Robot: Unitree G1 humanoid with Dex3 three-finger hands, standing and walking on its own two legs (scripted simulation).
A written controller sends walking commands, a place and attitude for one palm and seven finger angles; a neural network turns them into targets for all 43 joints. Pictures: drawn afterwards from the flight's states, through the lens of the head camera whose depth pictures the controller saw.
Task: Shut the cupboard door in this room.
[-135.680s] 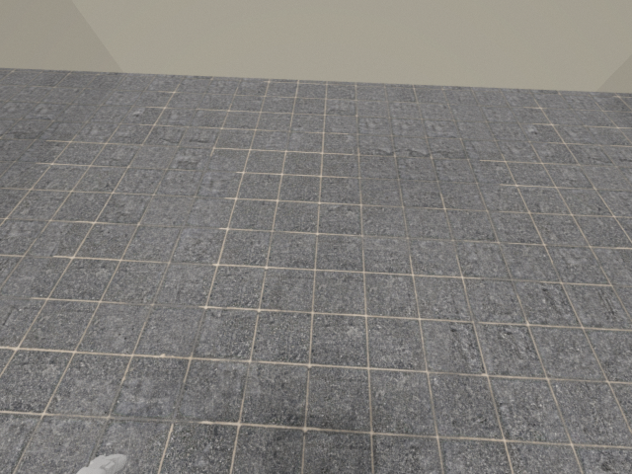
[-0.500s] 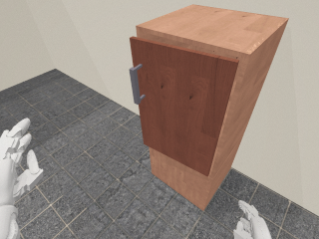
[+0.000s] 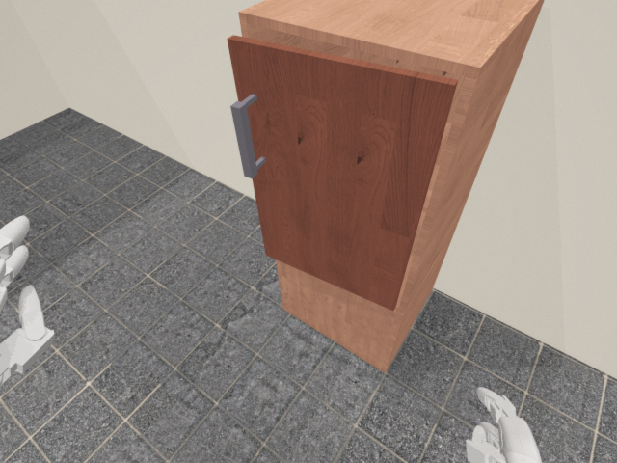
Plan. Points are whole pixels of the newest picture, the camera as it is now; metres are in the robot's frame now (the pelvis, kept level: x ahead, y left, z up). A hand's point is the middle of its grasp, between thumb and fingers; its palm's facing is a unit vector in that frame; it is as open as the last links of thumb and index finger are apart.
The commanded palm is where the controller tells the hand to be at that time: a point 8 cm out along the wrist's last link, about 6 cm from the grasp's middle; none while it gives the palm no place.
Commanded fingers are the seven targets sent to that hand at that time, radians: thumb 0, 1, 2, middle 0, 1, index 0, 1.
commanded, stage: step back with the hand held close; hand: left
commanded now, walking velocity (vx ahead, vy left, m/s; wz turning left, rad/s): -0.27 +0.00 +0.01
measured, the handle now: (251, 137) +0.67 +0.16 +0.06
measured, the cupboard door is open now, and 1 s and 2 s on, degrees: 6 6 6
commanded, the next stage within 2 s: stop stepping back and stand still in 1.00 s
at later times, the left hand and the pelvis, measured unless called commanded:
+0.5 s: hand out of the picture +0.11 +0.27 +0.17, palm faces +0.49 -0.77 -0.42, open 7.4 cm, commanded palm +0.05 +0.31 +0.18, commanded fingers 0.00 0.90 0.90 -0.20 -0.30 -0.20 -0.30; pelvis -0.08 +0.00 -0.02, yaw +2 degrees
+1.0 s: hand out of the picture +0.03 +0.30 +0.17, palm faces +0.48 -0.78 -0.41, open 7.4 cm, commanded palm -0.04 +0.33 +0.18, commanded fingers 0.00 0.90 0.90 -0.20 -0.30 -0.20 -0.30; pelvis -0.15 +0.02 -0.02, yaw +4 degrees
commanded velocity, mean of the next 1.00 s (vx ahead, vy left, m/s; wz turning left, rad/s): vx -0.35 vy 0.00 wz -0.03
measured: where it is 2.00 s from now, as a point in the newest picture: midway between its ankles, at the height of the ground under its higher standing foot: outside the picture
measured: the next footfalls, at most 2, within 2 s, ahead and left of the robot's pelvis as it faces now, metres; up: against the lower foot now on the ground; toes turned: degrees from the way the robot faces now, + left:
right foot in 0.72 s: -0.07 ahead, -0.13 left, +0.00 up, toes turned +7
right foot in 1.20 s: -0.23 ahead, -0.10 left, +0.00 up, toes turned +0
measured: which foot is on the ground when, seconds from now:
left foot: down 0.00-1.00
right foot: down 0.00-0.60, up 0.62-0.70, down 0.72-0.98, up 1.00-1.00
